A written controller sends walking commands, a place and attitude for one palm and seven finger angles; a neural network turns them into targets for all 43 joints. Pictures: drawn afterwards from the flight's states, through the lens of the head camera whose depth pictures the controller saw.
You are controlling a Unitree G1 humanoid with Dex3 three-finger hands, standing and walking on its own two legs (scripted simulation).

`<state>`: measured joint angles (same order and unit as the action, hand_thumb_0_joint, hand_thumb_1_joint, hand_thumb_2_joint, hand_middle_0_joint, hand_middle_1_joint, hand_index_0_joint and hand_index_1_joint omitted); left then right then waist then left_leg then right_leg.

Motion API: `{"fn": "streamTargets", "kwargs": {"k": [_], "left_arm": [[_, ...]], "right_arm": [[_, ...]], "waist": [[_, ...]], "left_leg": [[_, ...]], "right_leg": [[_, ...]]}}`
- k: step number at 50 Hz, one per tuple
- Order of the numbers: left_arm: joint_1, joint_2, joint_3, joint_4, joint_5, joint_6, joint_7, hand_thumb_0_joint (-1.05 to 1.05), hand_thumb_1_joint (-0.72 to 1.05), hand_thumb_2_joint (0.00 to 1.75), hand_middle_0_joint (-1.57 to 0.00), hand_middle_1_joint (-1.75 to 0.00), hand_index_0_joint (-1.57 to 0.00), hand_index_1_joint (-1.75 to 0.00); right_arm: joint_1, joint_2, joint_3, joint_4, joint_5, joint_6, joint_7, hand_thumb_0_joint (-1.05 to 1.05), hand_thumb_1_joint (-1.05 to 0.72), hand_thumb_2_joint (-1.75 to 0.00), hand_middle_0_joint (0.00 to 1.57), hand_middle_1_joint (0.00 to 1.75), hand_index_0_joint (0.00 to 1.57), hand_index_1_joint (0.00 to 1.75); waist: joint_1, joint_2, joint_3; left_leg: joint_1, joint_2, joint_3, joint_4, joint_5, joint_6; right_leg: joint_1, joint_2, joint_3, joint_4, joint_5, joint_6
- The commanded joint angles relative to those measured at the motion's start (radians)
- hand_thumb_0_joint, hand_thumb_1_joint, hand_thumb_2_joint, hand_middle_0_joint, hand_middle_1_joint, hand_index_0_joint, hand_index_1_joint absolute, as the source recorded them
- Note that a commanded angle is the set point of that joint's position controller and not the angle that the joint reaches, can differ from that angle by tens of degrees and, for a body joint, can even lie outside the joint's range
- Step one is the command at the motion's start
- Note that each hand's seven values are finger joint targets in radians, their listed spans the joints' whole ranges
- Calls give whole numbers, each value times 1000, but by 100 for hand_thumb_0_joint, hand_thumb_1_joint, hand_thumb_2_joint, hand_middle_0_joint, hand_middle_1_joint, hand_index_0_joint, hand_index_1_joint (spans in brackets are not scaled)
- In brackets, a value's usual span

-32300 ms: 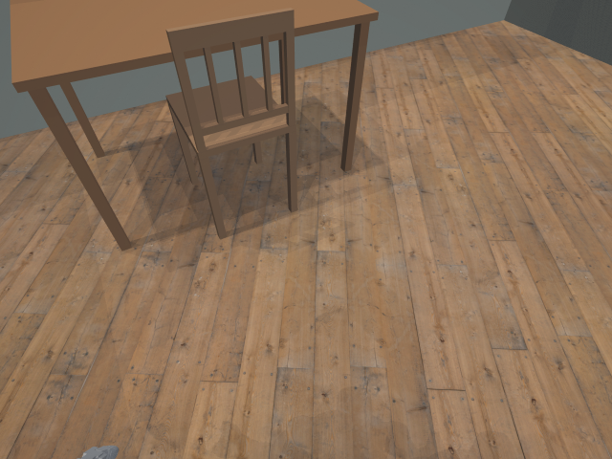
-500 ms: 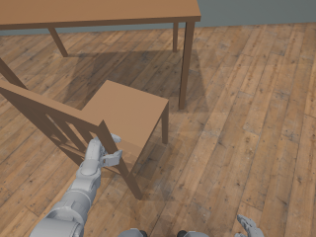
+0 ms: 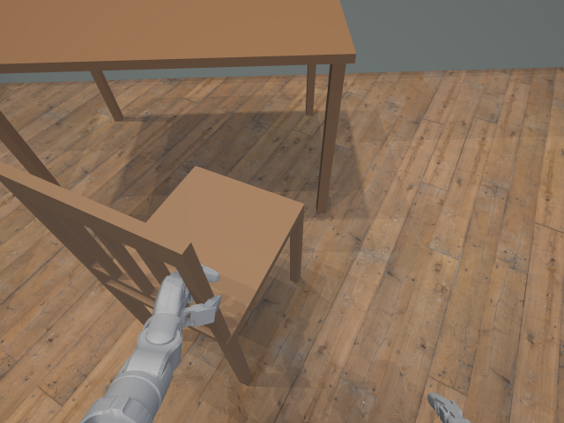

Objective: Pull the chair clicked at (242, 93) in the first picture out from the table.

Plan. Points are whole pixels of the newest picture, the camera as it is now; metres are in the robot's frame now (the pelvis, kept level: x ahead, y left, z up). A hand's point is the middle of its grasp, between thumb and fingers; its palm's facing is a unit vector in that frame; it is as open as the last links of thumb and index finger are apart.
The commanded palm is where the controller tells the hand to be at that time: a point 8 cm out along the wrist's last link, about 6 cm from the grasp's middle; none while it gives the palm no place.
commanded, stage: stop walking, hand still on the chair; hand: left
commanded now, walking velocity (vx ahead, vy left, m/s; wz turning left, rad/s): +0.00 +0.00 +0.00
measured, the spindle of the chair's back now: (127, 262) +0.40 +0.31 -0.10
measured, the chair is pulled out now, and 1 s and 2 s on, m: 0.51 0.51 0.51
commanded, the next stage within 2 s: open the thumb and straighten the fingers in 0.66 s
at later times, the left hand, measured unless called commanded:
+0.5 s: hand (208, 304) +0.30 +0.13 -0.07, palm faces +0.03 -0.98 -0.21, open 6.3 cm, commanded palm +0.29 +0.18 -0.04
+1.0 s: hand (203, 299) +0.31 +0.14 -0.06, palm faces -0.01 -0.98 -0.20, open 8.1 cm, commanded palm +0.29 +0.20 -0.04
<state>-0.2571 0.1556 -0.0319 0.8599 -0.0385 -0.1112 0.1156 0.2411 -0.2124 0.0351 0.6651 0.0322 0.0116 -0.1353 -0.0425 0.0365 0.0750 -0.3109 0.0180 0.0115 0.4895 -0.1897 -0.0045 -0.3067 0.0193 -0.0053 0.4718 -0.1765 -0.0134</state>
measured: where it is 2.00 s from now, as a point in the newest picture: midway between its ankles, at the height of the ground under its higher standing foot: outside the picture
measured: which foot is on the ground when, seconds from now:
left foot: down 0.00-1.00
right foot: down 0.00-1.00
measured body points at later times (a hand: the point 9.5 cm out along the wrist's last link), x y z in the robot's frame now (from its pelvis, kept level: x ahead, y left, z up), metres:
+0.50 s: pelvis +0.06 -0.01 +0.01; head +0.07 -0.02 +0.46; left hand +0.30 +0.19 -0.05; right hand +0.22 -0.24 -0.10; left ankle +0.04 +0.12 -0.74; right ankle +0.05 -0.11 -0.74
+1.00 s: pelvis +0.05 +0.00 -0.02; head +0.08 -0.01 +0.43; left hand +0.31 +0.19 -0.05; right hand +0.20 -0.25 -0.12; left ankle +0.04 +0.12 -0.74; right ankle +0.05 -0.11 -0.74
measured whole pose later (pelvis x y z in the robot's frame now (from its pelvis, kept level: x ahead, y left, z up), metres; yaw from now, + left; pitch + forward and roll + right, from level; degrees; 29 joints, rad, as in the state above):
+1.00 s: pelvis +0.05 +0.00 -0.02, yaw +2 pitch +7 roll +0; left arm 0.04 0.18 -0.05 0.44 -0.03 0.00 0.06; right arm 0.24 -0.26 -0.01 0.60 0.05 -0.02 -0.02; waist -0.06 0.03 -0.08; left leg -0.46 0.00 -0.02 0.69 -0.35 0.00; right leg -0.45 -0.01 -0.03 0.69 -0.36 -0.02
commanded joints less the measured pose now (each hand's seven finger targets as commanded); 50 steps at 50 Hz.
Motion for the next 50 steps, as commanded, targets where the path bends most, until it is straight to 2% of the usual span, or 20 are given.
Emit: {"fn": "streamTargets", "kwargs": {"k": [1,4,7,14,15,18,21,27,29,32,37,38,39,40,41,42,44,46,49,50], "left_arm": [[-260,142,34,-265,20,-60,10,0,90,90,-50,-145,-50,-145],[-217,121,18,-295,19,-54,6,0,90,90,-50,-145,-50,-145],[-168,112,9,-317,19,-48,3,0,90,90,-50,-145,-50,-145],[-77,103,4,-371,17,-46,-2,0,90,90,-50,-145,-50,-145],[-64,111,3,-383,15,-46,-3,0,90,90,-50,-145,-50,-145],[-31,99,0,-389,14,-41,-3,0,90,90,-50,-145,-50,-145],[-13,106,5,-416,15,-42,-2,0,90,90,-50,-145,-50,-145],[26,105,4,-446,15,-38,-2,0,90,90,-50,-145,-50,-145],[37,106,7,-453,15,-38,-2,0,90,90,-50,-145,-50,-145],[41,106,3,-454,13,-37,-3,0,90,90,-50,-145,-50,-145],[37,110,6,-450,14,-38,-1,0,90,90,-50,-145,-50,-145],[81,147,49,-445,16,-41,4,0,90,90,-50,-145,-50,-145],[159,30,-38,-354,5,16,-34,0,78,84,-50,-145,-50,-145],[139,50,-18,-392,0,23,-56,0,66,78,-50,-145,-50,-145],[70,113,30,-508,-9,9,-63,0,54,73,-50,-145,-50,-145],[84,128,45,-557,-11,4,-68,0,42,67,-50,-145,-50,-145],[74,96,15,-611,-5,8,-73,0,17,55,-50,-145,-50,-145],[140,96,18,-604,-2,39,-72,0,-7,43,-50,-145,-50,-145],[158,80,4,-657,7,92,-66,0,-43,26,-47,-138,-47,-138],[136,187,104,-642,9,113,-54,0,-55,20,-45,-130,-45,-130]], "right_arm": [[-66,-125,-40,-122,-9,-49,-10,0,-90,-90,20,30,20,30],[-67,-118,-41,-119,-10,-49,-6,0,-90,-90,20,30,20,30],[-71,-121,-43,-117,-12,-48,-3,0,-90,-90,20,30,20,30],[-90,-109,-41,-136,-18,-35,3,0,-90,-90,20,30,20,30],[-94,-112,-41,-137,-15,-33,3,0,-90,-90,20,30,20,30],[-100,-108,-40,-148,-19,-24,5,0,-90,-90,20,30,20,30],[-101,-109,-41,-152,-19,-15,7,0,-90,-90,20,30,20,30],[-109,-104,-38,-166,-21,-6,10,0,-90,-90,20,30,20,30],[-110,-101,-37,-172,-22,-2,11,0,-90,-90,20,30,20,30],[-112,-102,-35,-170,-22,-1,12,0,-90,-90,20,30,20,30],[-110,-104,-35,-165,-22,0,13,0,-90,-90,20,30,20,30],[-108,-109,-40,-164,-24,0,12,0,-90,-90,20,30,20,30],[-74,-151,-64,-148,24,-7,59,0,-90,-90,20,30,20,30],[-76,-156,-68,-159,27,-6,78,0,-90,-90,20,30,20,30],[-88,-153,-76,-175,29,-21,93,0,-90,-90,20,30,20,30],[-99,-147,-79,-187,22,-39,100,0,-90,-90,20,30,20,30],[-87,-137,-76,-194,16,-67,112,0,-90,-90,20,30,20,30],[-75,-146,-77,-203,17,-82,121,0,-90,-90,20,30,20,30],[-66,-153,-82,-226,14,-95,126,0,-90,-90,20,30,20,30],[-61,-170,-81,-221,15,-90,120,0,-90,-90,20,30,20,30]], "waist": [[29,20,-313],[27,-13,-336],[25,-4,-325],[25,-25,-325],[23,-3,-314],[25,-32,-303],[24,6,-298],[27,-3,-300],[28,-31,-309],[28,1,-291],[29,-8,-273],[35,3,-277],[-38,-139,-263],[-28,-158,-261],[-17,-104,-291],[-2,-50,-313],[-13,-23,-340],[-12,-39,-325],[-5,-6,-369],[-3,-27,-361]], "left_leg": [[178,96,-103,-100,84,35],[226,90,-79,-70,197,28],[252,85,-68,-61,267,20],[284,74,-52,-60,322,18],[284,69,-46,-61,329,17],[281,69,-48,-63,335,16],[293,68,-43,-69,349,16],[299,70,-47,-67,386,18],[296,69,-45,-63,388,18],[287,69,-48,-71,365,17],[271,67,-56,-84,333,18],[270,68,-57,-84,333,19],[137,7,-16,-24,216,27],[72,1,-16,-7,164,28],[48,-13,-11,19,106,32],[31,-24,-5,48,74,34],[6,-30,-12,98,69,35],[-41,-25,-23,128,48,32],[-72,-27,-21,173,54,30],[-101,-27,-25,182,46,31]], "right_leg": [[92,-81,50,-80,-19,6],[118,-94,54,-87,101,4],[124,-101,49,-83,186,0],[153,-107,39,-97,279,0],[149,-109,37,-101,290,-1],[160,-111,31,-101,312,0],[156,-111,30,-102,312,-3],[172,-109,23,-96,338,-2],[190,-112,19,-93,362,-1],[177,-112,22,-100,318,-3],[171,-107,17,-111,258,-3],[174,-108,19,-113,251,-3],[79,-65,-27,-23,235,3],[65,-65,-31,-1,214,-2],[38,-58,-22,20,162,1],[19,-54,-17,44,128,-1],[-37,-44,-22,96,103,-4],[-89,-36,-33,133,62,-4],[-121,-35,-36,182,60,-4],[-130,-32,-34,191,54,-4]]}}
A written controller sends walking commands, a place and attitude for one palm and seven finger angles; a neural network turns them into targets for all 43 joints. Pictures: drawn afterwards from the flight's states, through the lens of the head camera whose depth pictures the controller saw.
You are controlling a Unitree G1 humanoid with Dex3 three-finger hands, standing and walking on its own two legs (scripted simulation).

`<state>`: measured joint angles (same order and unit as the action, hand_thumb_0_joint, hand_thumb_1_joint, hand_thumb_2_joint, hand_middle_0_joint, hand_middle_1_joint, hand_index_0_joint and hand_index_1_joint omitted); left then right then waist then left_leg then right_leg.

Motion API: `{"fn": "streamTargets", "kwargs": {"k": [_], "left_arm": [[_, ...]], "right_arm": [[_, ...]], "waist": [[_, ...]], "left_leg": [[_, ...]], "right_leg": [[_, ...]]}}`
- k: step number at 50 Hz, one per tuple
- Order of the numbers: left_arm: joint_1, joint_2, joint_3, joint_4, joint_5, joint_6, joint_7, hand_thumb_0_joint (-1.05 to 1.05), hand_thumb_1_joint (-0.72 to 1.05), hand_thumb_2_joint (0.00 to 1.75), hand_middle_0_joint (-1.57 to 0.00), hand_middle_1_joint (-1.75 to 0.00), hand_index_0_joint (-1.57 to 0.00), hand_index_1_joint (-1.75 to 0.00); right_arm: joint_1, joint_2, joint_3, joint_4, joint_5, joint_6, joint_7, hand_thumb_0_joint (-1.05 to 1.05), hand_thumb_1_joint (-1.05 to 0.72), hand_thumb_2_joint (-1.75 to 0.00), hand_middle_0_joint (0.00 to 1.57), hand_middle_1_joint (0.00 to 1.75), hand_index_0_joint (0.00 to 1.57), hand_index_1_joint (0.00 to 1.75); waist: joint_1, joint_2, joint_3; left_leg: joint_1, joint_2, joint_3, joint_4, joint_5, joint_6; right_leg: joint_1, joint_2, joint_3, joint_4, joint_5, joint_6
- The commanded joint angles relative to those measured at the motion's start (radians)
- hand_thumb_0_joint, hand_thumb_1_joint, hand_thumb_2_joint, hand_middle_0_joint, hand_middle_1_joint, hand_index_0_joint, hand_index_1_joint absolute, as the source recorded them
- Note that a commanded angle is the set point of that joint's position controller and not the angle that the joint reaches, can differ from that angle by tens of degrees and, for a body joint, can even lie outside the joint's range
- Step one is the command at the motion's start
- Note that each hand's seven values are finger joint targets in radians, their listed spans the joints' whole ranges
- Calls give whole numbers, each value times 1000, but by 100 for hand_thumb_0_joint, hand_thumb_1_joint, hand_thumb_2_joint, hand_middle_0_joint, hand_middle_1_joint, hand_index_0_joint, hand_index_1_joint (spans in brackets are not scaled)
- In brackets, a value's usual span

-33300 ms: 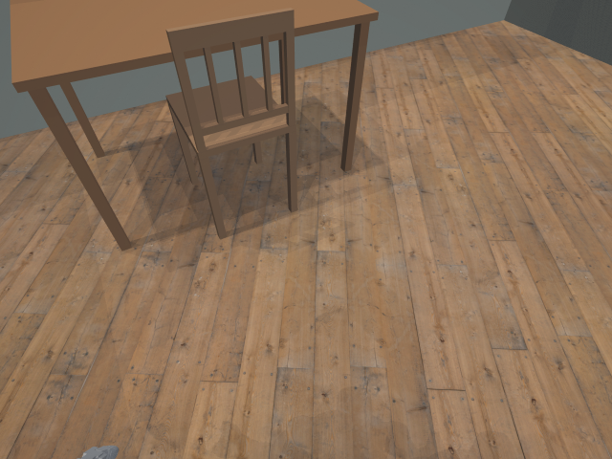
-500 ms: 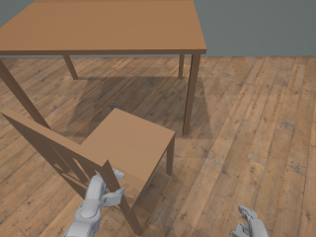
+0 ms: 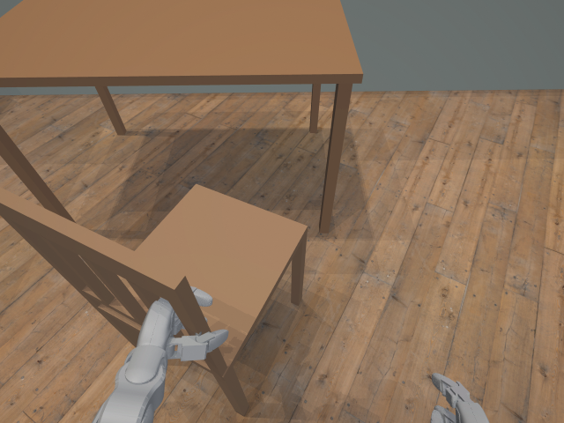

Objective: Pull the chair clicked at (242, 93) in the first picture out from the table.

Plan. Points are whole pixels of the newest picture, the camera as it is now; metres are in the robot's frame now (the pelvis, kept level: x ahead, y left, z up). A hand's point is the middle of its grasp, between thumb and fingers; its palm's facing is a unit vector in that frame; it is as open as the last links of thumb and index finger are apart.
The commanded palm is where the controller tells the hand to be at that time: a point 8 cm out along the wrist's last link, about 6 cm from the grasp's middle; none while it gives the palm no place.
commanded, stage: open the thumb and straighten the fingers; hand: left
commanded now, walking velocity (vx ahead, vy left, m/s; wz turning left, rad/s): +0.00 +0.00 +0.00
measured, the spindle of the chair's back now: (118, 289) +0.36 +0.30 -0.08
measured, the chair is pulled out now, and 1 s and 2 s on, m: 0.51 0.51 0.51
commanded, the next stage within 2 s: draw the fingers out of the gap in 0.50 s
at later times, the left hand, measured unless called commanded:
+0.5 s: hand (199, 338) +0.26 +0.13 -0.05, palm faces -0.04 -0.98 -0.19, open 17.0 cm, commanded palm +0.24 +0.19 -0.03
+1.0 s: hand (193, 382) +0.20 +0.13 -0.06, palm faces -0.01 -0.98 -0.21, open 17.4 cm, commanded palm +0.18 +0.19 -0.03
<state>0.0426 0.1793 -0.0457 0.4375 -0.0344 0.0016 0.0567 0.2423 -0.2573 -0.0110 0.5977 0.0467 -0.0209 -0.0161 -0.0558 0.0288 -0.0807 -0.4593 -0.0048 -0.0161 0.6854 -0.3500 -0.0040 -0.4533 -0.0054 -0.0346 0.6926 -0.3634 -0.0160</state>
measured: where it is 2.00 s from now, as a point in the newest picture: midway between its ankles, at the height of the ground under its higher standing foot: outside the picture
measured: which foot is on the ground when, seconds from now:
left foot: down 0.00-1.00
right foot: down 0.00-1.00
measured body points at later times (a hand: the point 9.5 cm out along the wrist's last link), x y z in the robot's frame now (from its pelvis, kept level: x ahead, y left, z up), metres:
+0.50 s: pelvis +0.00 +0.00 -0.02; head +0.04 -0.01 +0.43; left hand +0.26 +0.19 -0.04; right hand +0.16 -0.24 -0.11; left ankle +0.00 +0.12 -0.72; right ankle -0.01 -0.11 -0.72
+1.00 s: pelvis +0.01 +0.00 -0.03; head +0.04 -0.02 +0.42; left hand +0.20 +0.19 -0.04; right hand +0.18 -0.25 -0.11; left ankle +0.00 +0.12 -0.72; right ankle -0.01 -0.11 -0.72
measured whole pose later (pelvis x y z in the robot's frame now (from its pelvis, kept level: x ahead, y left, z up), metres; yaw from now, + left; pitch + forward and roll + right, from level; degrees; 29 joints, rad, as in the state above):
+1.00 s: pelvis +0.01 +0.00 -0.03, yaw +1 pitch +12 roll +0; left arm 0.46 0.18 -0.10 -0.09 -0.02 0.21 0.08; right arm 0.29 -0.25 0.02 0.45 0.03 -0.08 -0.07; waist -0.05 0.05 -0.17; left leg -0.65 -0.01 -0.04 0.93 -0.48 -0.01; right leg -0.63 -0.01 -0.06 0.92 -0.50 -0.02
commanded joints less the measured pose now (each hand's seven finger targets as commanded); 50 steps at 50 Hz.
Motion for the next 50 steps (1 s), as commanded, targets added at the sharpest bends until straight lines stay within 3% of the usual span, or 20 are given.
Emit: {"fn": "streamTargets", "kwargs": {"k": [1,5,7,10,13,14,17,18,21,23,26,29,30,31,34,40,42,44,46,50], "left_arm": [[-163,130,94,-252,3,17,3,0,-55,20,-43,-123,-43,-123],[-148,59,27,-322,-5,65,-7,0,-55,20,-32,-94,-32,-94],[-103,62,35,-346,-8,85,-1,0,-55,20,-27,-80,-27,-80],[-134,86,50,-353,-2,116,10,0,-55,20,-20,-58,-20,-58],[-169,101,61,-388,7,133,15,0,-55,20,-13,-36,-13,-36],[-107,106,79,-360,8,140,12,0,-55,20,-10,-29,-10,-29],[-101,124,87,-424,0,140,5,0,-55,20,-2,-7,-2,-7],[-98,110,73,-431,0,140,0,0,-55,20,0,0,0,0],[-67,110,74,-431,0,149,9,0,-55,20,0,0,0,0],[-61,115,75,-465,5,150,14,0,-55,20,0,0,0,0],[-38,144,101,-469,7,159,20,0,-55,20,0,0,0,0],[-22,140,95,-497,11,162,23,0,-55,20,0,0,0,0],[16,61,20,-463,16,173,20,0,-55,20,0,0,0,0],[47,73,36,-457,12,174,24,0,-55,20,0,0,0,0],[151,101,61,-532,10,176,29,0,-55,20,0,0,0,0],[259,96,34,-630,16,177,41,0,-55,20,0,0,0,0],[272,97,29,-676,11,166,35,0,-55,20,0,0,0,0],[344,98,31,-699,10,158,31,0,-55,20,0,0,0,0],[366,75,-1,-718,15,159,31,0,-55,20,0,0,0,0],[403,87,-7,-762,22,152,21,0,-55,20,0,0,0,0]], "right_arm": [[-67,-120,-32,-168,-2,-58,-3,0,-90,-90,20,30,20,30],[-62,-117,-30,-191,-2,-76,-14,0,-90,-90,20,30,20,30],[-58,-119,-29,-197,-5,-84,-18,0,-90,-90,20,30,20,30],[-52,-127,-24,-197,-7,-83,-28,0,-90,-90,20,30,20,30],[-52,-123,-18,-203,-8,-83,-35,0,-90,-90,20,30,20,30],[-48,-120,-19,-206,-10,-84,-36,0,-90,-90,20,30,20,30],[-44,-117,-15,-219,-11,-86,-40,0,-90,-90,20,30,20,30],[-49,-113,-12,-221,-10,-87,-40,0,-90,-90,20,30,20,30],[-40,-113,-10,-224,-12,-88,-42,0,-90,-90,20,30,20,30],[-33,-110,-12,-229,-13,-89,-41,0,-90,-90,20,30,20,30],[-30,-111,-9,-232,-14,-82,-42,0,-90,-90,20,30,20,30],[-28,-106,-9,-240,-15,-78,-41,0,-90,-90,20,30,20,30],[-29,-104,-9,-244,-16,-78,-39,0,-90,-90,20,30,20,30],[-22,-106,-9,-246,-16,-78,-36,0,-90,-90,20,30,20,30],[-26,-106,-15,-272,-15,-80,-34,0,-90,-90,20,30,20,30],[-25,-102,-14,-297,-18,-87,-43,0,-90,-90,20,30,20,30],[-17,-101,-13,-298,-17,-96,-47,0,-90,-90,20,30,20,30],[-16,-95,-14,-301,-17,-108,-51,0,-90,-90,20,30,20,30],[-18,-93,-12,-305,-17,-112,-53,0,-90,-90,20,30,20,30],[-16,-92,-14,-309,-19,-124,-60,0,-90,-90,20,30,20,30]], "waist": [[15,-13,-228],[-1,-35,-245],[12,-25,-246],[-5,-96,-210],[-2,-54,-215],[10,-34,-216],[7,-41,-253],[7,-9,-239],[5,-44,-233],[8,-28,-262],[7,-38,-244],[11,-5,-249],[-2,-26,-231],[2,-51,-219],[29,-20,-272],[17,-58,-227],[7,-52,-232],[16,-26,-233],[3,-50,-208],[-2,-45,-207]], "left_leg": [[36,-12,3,-9,196,31],[42,0,-3,22,238,30],[38,1,-9,32,242,27],[-6,0,-15,44,199,31],[-7,-5,-15,50,182,31],[-14,-8,-9,60,178,30],[-13,-8,-8,71,197,31],[-13,-9,-8,71,194,30],[-25,-7,-12,81,200,33],[-16,-9,-8,87,224,32],[-42,-12,-5,94,223,31],[-37,-13,-2,97,229,31],[-45,-11,-3,105,233,31],[-59,-9,-6,108,225,31],[-53,-11,1,110,239,28],[-82,-13,-3,126,224,34],[-79,-16,-4,133,208,36],[-79,-18,-4,141,222,35],[-91,-19,-10,146,212,37],[-93,-19,-15,162,204,40]], "right_leg": [[29,-9,-7,-18,235,2],[-5,-7,-17,11,249,4],[-14,-7,-23,23,243,3],[-45,-1,-25,26,210,9],[-53,-4,-22,31,189,7],[-58,-5,-21,36,184,6],[-35,-7,-17,42,213,7],[-45,-8,-17,43,206,5],[-52,-4,-21,48,212,7],[-36,-6,-16,54,243,8],[-31,-9,-12,57,258,9],[-32,-9,-11,61,264,7],[-52,-5,-16,65,261,7],[-58,-5,-20,67,260,9],[-21,-9,-15,75,277,5],[-43,-6,-14,78,275,9],[-51,-8,-11,78,266,12],[-52,-8,-13,86,279,10],[-72,-7,-18,88,267,13],[-93,-5,-17,94,252,12]]}}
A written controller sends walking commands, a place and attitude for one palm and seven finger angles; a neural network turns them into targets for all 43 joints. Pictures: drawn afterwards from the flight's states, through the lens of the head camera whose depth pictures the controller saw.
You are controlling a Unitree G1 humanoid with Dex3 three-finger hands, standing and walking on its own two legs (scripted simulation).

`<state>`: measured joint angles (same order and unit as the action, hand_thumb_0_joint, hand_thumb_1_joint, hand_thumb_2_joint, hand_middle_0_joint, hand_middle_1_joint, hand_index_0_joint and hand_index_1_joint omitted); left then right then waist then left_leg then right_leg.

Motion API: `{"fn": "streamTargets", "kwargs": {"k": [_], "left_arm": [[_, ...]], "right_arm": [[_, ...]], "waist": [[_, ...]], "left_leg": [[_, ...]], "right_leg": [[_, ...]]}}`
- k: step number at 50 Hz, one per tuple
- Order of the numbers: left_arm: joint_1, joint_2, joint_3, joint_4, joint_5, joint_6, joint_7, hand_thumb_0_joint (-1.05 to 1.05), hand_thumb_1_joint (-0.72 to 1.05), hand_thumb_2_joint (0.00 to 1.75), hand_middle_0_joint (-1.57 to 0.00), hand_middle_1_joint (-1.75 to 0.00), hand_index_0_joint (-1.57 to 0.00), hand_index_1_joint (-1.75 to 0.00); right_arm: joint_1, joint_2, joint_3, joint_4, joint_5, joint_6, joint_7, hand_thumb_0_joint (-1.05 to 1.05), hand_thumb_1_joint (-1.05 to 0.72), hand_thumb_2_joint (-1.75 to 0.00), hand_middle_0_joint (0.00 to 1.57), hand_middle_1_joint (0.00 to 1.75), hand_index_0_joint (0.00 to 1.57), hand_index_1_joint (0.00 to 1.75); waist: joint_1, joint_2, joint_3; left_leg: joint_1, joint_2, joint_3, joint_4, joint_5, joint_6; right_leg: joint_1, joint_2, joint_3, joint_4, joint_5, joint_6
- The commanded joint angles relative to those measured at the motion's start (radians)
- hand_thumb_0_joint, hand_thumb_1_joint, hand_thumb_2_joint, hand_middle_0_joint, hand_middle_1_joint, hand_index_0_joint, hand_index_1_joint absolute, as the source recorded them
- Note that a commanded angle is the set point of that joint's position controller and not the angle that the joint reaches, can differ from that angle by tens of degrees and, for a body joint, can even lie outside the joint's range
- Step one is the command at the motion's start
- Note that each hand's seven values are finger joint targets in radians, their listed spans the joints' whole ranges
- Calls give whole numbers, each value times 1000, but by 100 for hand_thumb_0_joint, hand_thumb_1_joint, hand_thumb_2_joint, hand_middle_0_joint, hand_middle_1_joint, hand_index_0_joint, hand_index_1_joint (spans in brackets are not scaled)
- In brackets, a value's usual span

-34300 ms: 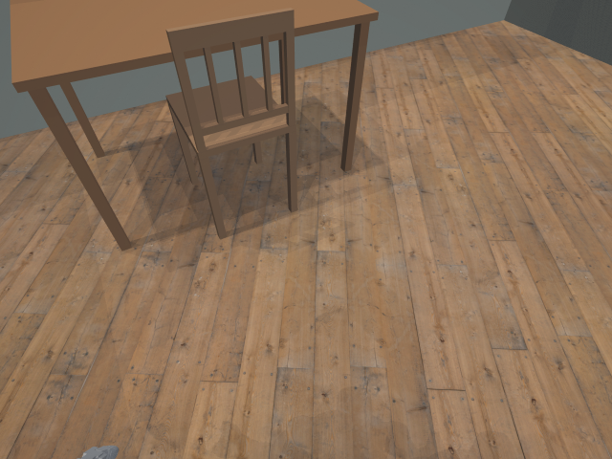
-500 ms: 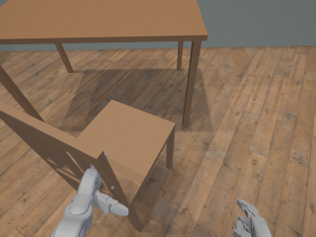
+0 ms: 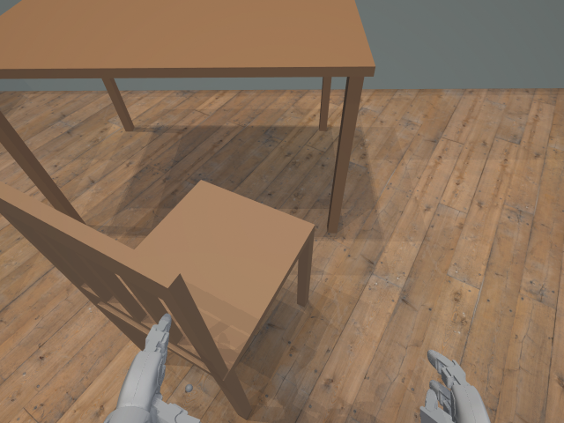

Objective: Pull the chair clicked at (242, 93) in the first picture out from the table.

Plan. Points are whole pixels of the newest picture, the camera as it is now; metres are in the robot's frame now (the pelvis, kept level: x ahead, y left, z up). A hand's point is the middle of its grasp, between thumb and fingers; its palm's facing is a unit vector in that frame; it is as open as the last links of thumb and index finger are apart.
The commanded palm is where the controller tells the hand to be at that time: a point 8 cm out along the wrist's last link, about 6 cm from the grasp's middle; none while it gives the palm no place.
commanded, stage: draw the fingers out of the gap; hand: left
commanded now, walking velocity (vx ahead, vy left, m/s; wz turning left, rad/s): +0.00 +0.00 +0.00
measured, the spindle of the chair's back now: (115, 286) +0.35 +0.29 -0.05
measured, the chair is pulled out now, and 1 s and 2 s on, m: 0.51 0.51 0.51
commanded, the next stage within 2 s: draw the hand back to the body in 0.36 s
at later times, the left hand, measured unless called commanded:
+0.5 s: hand out of the picture +0.12 +0.14 -0.02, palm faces -0.02 -0.98 -0.18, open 17.5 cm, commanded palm +0.09 +0.19 +0.01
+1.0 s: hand (109, 421) +0.14 +0.18 +0.09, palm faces +0.05 -1.00 -0.09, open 17.4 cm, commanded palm +0.10 +0.24 +0.10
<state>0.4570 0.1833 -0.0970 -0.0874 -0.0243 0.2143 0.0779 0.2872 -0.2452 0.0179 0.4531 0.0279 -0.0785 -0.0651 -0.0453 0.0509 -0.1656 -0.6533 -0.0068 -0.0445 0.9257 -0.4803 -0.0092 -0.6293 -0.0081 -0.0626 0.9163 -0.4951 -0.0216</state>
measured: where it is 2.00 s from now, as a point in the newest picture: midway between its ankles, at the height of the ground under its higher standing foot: outside the picture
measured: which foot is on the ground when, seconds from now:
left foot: down 0.00-1.00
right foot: down 0.00-1.00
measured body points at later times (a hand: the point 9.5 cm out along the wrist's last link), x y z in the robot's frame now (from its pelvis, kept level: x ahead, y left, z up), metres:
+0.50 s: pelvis -0.01 +0.01 -0.01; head +0.01 +0.00 +0.44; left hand +0.11 +0.19 -0.01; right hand +0.17 -0.23 -0.07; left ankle -0.01 +0.13 -0.69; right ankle -0.03 -0.10 -0.69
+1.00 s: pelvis -0.03 +0.00 -0.01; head -0.01 -0.01 +0.44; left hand +0.13 +0.23 +0.10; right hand +0.15 -0.22 -0.08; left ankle -0.02 +0.13 -0.69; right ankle -0.03 -0.10 -0.69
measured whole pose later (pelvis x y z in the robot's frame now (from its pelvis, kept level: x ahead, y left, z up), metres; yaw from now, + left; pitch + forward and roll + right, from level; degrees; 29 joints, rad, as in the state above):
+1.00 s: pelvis -0.03 +0.00 -0.01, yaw +0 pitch +10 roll -2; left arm 0.72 0.24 0.10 -0.40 -0.27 -0.25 -0.14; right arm 0.27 -0.19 0.00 0.50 0.06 -0.18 -0.08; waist 0.01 0.07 -0.16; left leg -0.70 0.00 -0.07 1.03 -0.49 -0.01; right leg -0.66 0.00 -0.09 0.98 -0.49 -0.02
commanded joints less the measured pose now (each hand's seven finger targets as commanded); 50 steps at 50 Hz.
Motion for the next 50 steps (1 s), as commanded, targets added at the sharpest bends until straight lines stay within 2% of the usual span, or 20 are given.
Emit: {"fn": "streamTargets", "kwargs": {"k": [1,2,4,10,15,19,20,21,24,25,26,28,30,34,36,40,44,48,49,50], "left_arm": [[12,77,41,-255,9,-65,-3,0,-55,20,0,0,0,0],[31,77,37,-274,9,-70,-7,0,-55,20,0,0,0,0],[69,73,34,-277,7,-70,-11,0,-55,20,0,0,0,0],[173,71,18,-327,21,-72,-20,0,-55,20,0,0,0,0],[266,73,22,-349,29,-75,-22,0,-55,20,0,0,0,0],[283,76,20,-382,30,-90,-31,0,-55,20,0,0,0,0],[294,75,11,-398,32,-92,-31,0,-55,20,0,0,0,0],[301,69,0,-418,34,-96,-32,0,-55,20,0,0,0,0],[342,42,-37,-444,33,-102,-32,0,-55,20,0,0,0,0],[244,-35,-7,-556,-99,-235,-52,0,-55,20,0,0,0,0],[294,38,58,-495,-93,-300,-64,0,-55,20,0,0,0,0],[315,29,72,-524,-125,-403,-94,0,-55,20,0,0,0,0],[301,55,111,-502,-134,-498,-114,0,-55,20,0,0,0,0],[295,51,131,-433,-150,-692,-182,0,-55,20,0,0,0,0],[370,66,157,-416,-164,-655,-219,0,-55,20,0,0,0,0],[325,118,226,-499,-215,-528,-226,0,-55,20,0,0,0,0],[248,132,248,-578,-247,-528,-208,0,-55,20,0,0,0,0],[228,144,273,-521,-256,-533,-228,0,-41,27,-2,-3,-2,-3],[228,145,278,-514,-259,-525,-239,0,-37,29,-2,-4,-2,-4],[288,351,367,-488,-103,-416,-97,0,-33,31,-3,-5,-3,-5]], "right_arm": [[-62,-101,-43,-168,1,-70,-13,0,-90,-90,20,30,20,30],[-62,-100,-43,-170,1,-75,-13,0,-90,-90,20,30,20,30],[-63,-96,-44,-174,2,-80,-17,0,-90,-90,20,30,20,30],[-74,-89,-48,-189,2,-86,-21,0,-90,-90,20,30,20,30],[-86,-76,-53,-203,3,-83,-24,0,-90,-90,20,30,20,30],[-81,-74,-53,-215,6,-81,-30,0,-90,-90,20,30,20,30],[-84,-75,-54,-221,6,-84,-31,0,-90,-90,20,30,20,30],[-80,-74,-53,-225,7,-86,-32,0,-90,-90,20,30,20,30],[-75,-69,-54,-234,9,-97,-33,0,-90,-90,20,30,20,30],[-71,-69,-52,-215,2,-127,-36,0,-90,-90,20,30,20,30],[-64,-72,-65,-176,0,-144,-37,0,-90,-90,20,30,20,30],[-57,-64,-68,-166,5,-167,-26,0,-90,-90,20,30,20,30],[-69,-56,-74,-139,7,-175,-11,0,-90,-90,20,30,20,30],[-112,-47,-87,-120,7,-178,26,0,-90,-90,20,30,20,30],[-134,-54,-87,-155,21,-155,32,0,-90,-90,20,30,20,30],[-154,-56,-76,-178,39,-125,0,0,-90,-90,20,30,20,30],[-132,-54,-62,-148,39,-148,-20,0,-90,-90,20,30,20,30],[-123,-63,-56,-115,40,-178,-22,0,-90,-90,20,30,20,30],[-129,-65,-55,-110,41,-186,-22,0,-90,-90,20,30,20,30],[-116,-58,-68,-127,26,-138,-51,0,-90,-90,20,30,20,30]], "waist": [[-10,-58,-122],[-8,-41,-137],[-8,-76,-123],[2,-51,-117],[14,-72,-93],[11,-57,-74],[11,-57,-73],[12,-21,-82],[11,-27,-80],[-7,-113,-44],[17,-101,-85],[28,-34,-111],[36,6,-81],[43,-24,-84],[64,-12,-121],[55,-54,-119],[39,-46,-58],[33,-42,-20],[38,-18,-16],[114,-7,-45]], "left_leg": [[100,-19,13,-77,329,45],[108,-20,12,-74,331,44],[93,-20,9,-69,315,45],[76,-21,3,-61,311,46],[41,-22,0,-56,281,47],[28,-22,1,-52,239,48],[24,-21,0,-50,234,50],[35,-21,0,-52,231,48],[34,-21,-7,-50,221,48],[6,-27,-16,-14,228,39],[2,-25,-9,0,229,37],[10,-24,-6,7,257,29],[-21,-19,-8,22,244,20],[-106,-9,-9,74,177,17],[-94,-10,6,41,148,23],[-61,-11,1,-10,109,36],[-16,-6,-12,-45,110,38],[25,-3,-18,-82,110,37],[38,-5,-16,-91,110,37],[78,13,-8,-149,106,27]], "right_leg": [[80,-4,8,-129,377,17],[81,-5,9,-125,376,16],[70,-4,5,-125,360,19],[55,-2,-1,-109,334,11],[39,0,-2,-105,298,9],[6,2,-4,-102,244,9],[4,4,-1,-102,231,7],[-3,2,-4,-97,219,6],[-17,5,-11,-91,202,5],[-49,21,-40,-77,220,4],[-45,20,-28,-59,227,2],[-52,18,-26,-30,236,-1],[-85,22,-23,-6,206,-7],[-145,21,-8,48,136,-11],[-70,16,9,12,113,-9],[10,13,25,-76,61,4],[7,14,18,-123,48,9],[16,18,6,-156,53,10],[27,16,8,-167,53,9],[94,-16,85,-229,45,-16]]}}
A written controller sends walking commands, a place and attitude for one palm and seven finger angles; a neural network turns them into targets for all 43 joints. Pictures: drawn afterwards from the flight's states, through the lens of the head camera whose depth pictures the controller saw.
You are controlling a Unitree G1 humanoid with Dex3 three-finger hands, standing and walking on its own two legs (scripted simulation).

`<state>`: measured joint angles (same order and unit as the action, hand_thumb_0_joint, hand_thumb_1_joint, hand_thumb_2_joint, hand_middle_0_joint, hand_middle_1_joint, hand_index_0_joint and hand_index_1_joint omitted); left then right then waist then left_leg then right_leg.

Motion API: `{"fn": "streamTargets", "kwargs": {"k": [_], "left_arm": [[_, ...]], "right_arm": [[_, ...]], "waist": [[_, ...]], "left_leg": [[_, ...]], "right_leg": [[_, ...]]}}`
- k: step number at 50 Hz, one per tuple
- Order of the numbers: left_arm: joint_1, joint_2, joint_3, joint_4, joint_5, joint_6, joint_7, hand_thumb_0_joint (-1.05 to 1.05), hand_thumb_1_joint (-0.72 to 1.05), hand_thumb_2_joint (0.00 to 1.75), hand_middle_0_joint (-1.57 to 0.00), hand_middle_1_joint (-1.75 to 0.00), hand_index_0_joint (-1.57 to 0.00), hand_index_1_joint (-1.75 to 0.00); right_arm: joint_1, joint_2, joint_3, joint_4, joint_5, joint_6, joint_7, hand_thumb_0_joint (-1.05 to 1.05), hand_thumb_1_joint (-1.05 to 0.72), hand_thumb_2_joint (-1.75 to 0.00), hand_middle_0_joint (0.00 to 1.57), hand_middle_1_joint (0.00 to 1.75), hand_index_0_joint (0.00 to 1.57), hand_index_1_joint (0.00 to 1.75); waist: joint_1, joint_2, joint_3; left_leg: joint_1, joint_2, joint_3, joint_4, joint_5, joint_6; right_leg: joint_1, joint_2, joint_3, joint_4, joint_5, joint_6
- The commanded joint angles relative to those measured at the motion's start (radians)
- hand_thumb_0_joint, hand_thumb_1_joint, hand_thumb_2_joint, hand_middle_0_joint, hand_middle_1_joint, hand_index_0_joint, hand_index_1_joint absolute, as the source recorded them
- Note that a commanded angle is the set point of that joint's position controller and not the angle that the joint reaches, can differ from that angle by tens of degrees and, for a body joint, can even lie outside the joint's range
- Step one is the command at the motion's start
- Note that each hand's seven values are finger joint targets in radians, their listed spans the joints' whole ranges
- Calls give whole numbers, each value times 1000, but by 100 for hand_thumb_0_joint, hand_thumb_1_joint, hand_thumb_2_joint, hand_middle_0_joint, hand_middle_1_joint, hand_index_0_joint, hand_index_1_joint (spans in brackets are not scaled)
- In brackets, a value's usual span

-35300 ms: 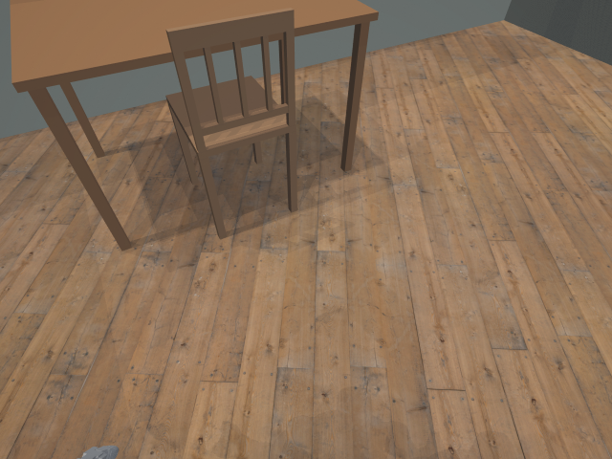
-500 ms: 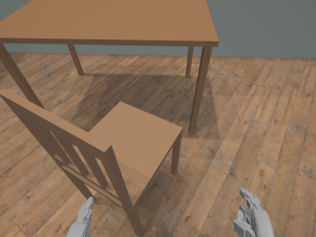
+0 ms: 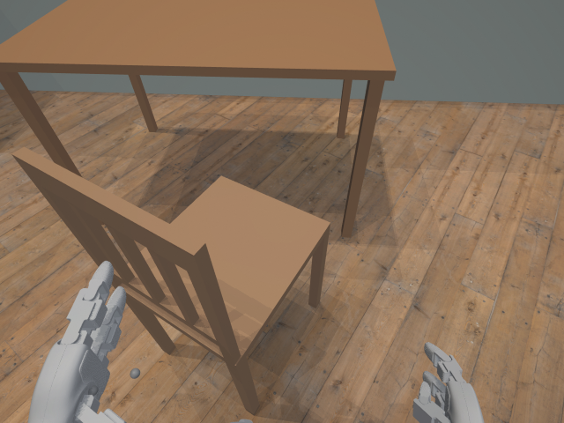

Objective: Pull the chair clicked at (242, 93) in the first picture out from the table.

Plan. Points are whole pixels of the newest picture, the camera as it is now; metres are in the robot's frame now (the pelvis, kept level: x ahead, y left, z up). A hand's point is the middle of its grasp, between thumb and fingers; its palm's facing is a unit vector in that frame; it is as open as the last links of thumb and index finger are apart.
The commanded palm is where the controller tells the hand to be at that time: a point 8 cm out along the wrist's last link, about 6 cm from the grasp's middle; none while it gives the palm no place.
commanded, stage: draw the hand back to the body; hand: left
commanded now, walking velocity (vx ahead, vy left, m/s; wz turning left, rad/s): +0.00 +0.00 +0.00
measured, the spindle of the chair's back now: (139, 264) +0.38 +0.29 -0.04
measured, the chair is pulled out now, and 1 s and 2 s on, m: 0.51 0.51 0.51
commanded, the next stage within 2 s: step back with the hand held close in 1.06 s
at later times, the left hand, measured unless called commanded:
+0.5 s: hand (51, 286) +0.22 +0.24 +0.18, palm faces +0.36 -0.83 -0.43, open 12.0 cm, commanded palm +0.17 +0.29 +0.21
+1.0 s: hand (19, 247) +0.24 +0.27 +0.22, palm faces +0.41 -0.80 -0.43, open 7.5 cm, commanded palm +0.19 +0.31 +0.24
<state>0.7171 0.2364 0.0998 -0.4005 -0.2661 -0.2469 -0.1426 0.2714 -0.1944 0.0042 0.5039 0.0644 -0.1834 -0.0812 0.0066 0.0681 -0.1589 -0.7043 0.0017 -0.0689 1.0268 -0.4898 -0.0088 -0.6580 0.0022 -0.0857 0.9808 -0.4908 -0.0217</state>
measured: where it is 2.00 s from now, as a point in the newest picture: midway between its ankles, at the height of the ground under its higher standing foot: outside the picture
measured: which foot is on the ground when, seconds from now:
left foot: down 0.00-1.00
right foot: down 0.00-1.00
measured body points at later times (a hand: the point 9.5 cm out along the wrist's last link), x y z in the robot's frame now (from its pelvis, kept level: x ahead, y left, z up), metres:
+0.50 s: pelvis +0.04 +0.01 +0.06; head +0.03 -0.02 +0.50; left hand +0.19 +0.29 +0.21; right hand +0.23 -0.22 -0.02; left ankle +0.01 +0.12 -0.68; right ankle +0.00 -0.11 -0.68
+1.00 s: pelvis +0.05 +0.01 +0.07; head +0.03 -0.01 +0.51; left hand +0.21 +0.31 +0.24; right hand +0.22 -0.22 -0.02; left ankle +0.01 +0.12 -0.68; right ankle +0.00 -0.11 -0.68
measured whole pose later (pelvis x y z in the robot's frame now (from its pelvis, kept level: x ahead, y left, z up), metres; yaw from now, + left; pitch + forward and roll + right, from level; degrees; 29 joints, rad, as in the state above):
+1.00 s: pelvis +0.05 +0.01 +0.07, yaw -2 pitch -3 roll +0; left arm 0.51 0.36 0.33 -0.42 -0.08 -0.04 0.13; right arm 0.20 -0.23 0.00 0.66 0.01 -0.10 -0.07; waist 0.06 0.07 0.00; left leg -0.08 -0.01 -0.01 0.42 -0.29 0.01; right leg -0.06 0.00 -0.03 0.39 -0.28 0.00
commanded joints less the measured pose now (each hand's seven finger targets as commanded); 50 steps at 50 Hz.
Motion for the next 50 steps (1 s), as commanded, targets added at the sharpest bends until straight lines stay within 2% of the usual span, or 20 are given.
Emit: {"fn": "streamTargets", "kwargs": {"k": [1,2,5,6,8,10,12,15,18,23,28,31,34,35,37,42,44,45,48,50], "left_arm": [[11,173,78,-266,154,85,172,0,-30,32,-4,-5,-4,-5],[23,163,77,-251,175,122,212,0,-26,34,-4,-6,-4,-6],[32,205,117,-261,197,176,271,0,-15,39,-5,-8,-5,-8],[29,195,109,-268,198,181,280,0,-12,41,-6,-9,-6,-9],[-21,211,115,-295,205,183,295,0,-4,44,-7,-10,-7,-10],[-42,239,150,-275,208,188,311,0,3,48,-8,-12,-8,-12],[-60,224,153,-248,210,183,315,0,10,51,-9,-14,-9,-14],[-106,248,191,-229,213,176,318,0,21,57,-10,-16,-10,-16],[-118,246,209,-257,211,160,313,0,32,62,-12,-18,-12,-18],[-156,269,267,-255,207,152,310,0,50,71,-15,-22,-15,-22],[-222,300,334,-244,199,144,305,0,68,80,-17,-26,-17,-26],[-259,313,362,-242,196,140,301,0,79,85,-19,-28,-19,-28],[-309,341,402,-228,191,135,300,0,90,90,-20,-30,-20,-30],[-287,315,381,-203,193,138,293,0,90,90,-20,-30,-20,-30],[-257,274,348,-160,188,146,283,0,90,90,-20,-30,-20,-30],[-271,312,371,-199,188,138,281,0,90,90,-20,-30,-20,-30],[-287,338,385,-253,194,129,286,0,90,90,-20,-30,-20,-30],[-292,353,398,-261,196,131,288,0,90,90,-20,-30,-20,-30],[-285,330,384,-231,192,133,290,0,90,90,-20,-30,-20,-30],[-298,335,389,-219,193,132,290,0,90,90,-20,-30,-20,-30]], "right_arm": [[-108,-90,-35,-208,-17,-21,-40,0,-90,-90,20,30,20,30],[-98,-86,-37,-191,-17,-3,-43,0,-90,-90,20,30,20,30],[-118,-91,-31,-178,-26,26,-53,0,-90,-90,20,30,20,30],[-124,-92,-26,-177,-27,29,-55,0,-90,-90,20,30,20,30],[-130,-100,-22,-168,-28,25,-55,0,-90,-90,20,30,20,30],[-139,-106,-20,-145,-30,20,-56,0,-90,-90,20,30,20,30],[-141,-106,-18,-127,-32,14,-54,0,-90,-90,20,30,20,30],[-157,-111,-17,-102,-37,5,-49,0,-90,-90,20,30,20,30],[-161,-111,-16,-87,-40,-6,-38,0,-90,-90,20,30,20,30],[-179,-111,-17,-56,-47,-11,-20,0,-90,-90,20,30,20,30],[-193,-115,-20,-37,-53,-1,-8,0,-90,-90,20,30,20,30],[-193,-115,-20,-24,-55,4,-1,0,-90,-90,20,30,20,30],[-196,-122,-26,-16,-57,10,5,0,-90,-90,20,30,20,30],[-199,-121,-28,-9,-57,13,7,0,-90,-90,20,30,20,30],[-202,-124,-31,-12,-55,27,14,0,-90,-90,20,30,20,30],[-212,-128,-38,-17,-56,37,16,0,-90,-90,20,30,20,30],[-210,-125,-37,-17,-57,29,15,0,-90,-90,20,30,20,30],[-213,-125,-36,-13,-59,26,13,0,-90,-90,20,30,20,30],[-215,-121,-33,-10,-56,23,10,0,-90,-90,20,30,20,30],[-219,-123,-33,-5,-56,21,8,0,-90,-90,20,30,20,30]], "waist": [[23,0,-14],[25,24,5],[30,-56,15],[27,-71,27],[23,-34,36],[28,-38,56],[25,-54,75],[33,-49,94],[39,-14,68],[48,-21,78],[53,-35,86],[55,9,77],[57,-23,61],[54,-9,80],[53,-52,93],[59,-45,60],[60,1,35],[61,39,37],[58,-1,78],[57,6,108]], "left_leg": [[163,-4,28,-271,128,30],[191,0,33,-283,138,29],[240,4,34,-323,202,34],[262,3,35,-340,215,36],[318,1,35,-372,231,37],[354,0,36,-399,263,36],[400,0,38,-430,282,37],[441,-2,34,-471,322,33],[508,1,39,-505,403,33],[569,10,45,-544,541,29],[607,16,49,-579,591,26],[635,17,53,-590,648,23],[657,20,56,-599,664,26],[653,21,57,-603,673,23],[651,22,61,-609,661,27],[658,18,65,-621,645,31],[675,17,64,-621,655,29],[675,16,67,-621,656,27],[662,18,62,-637,610,24],[649,15,61,-644,570,23]], "right_leg": [[128,-41,88,-315,60,-6],[137,-38,75,-321,76,-6],[209,-33,59,-361,157,-1],[228,-33,56,-373,175,2],[249,-34,52,-399,200,4],[285,-33,51,-433,234,3],[305,-33,44,-451,263,7],[354,-29,40,-486,303,6],[413,-31,39,-495,384,6],[485,-28,34,-526,501,8],[530,-26,34,-558,542,9],[556,-27,38,-573,577,8],[570,-26,37,-583,593,11],[570,-23,36,-592,594,9],[568,-24,32,-597,593,13],[596,-26,39,-607,604,13],[603,-26,41,-608,597,11],[607,-27,45,-615,603,9],[589,-22,37,-621,554,9],[578,-18,40,-638,525,5]]}}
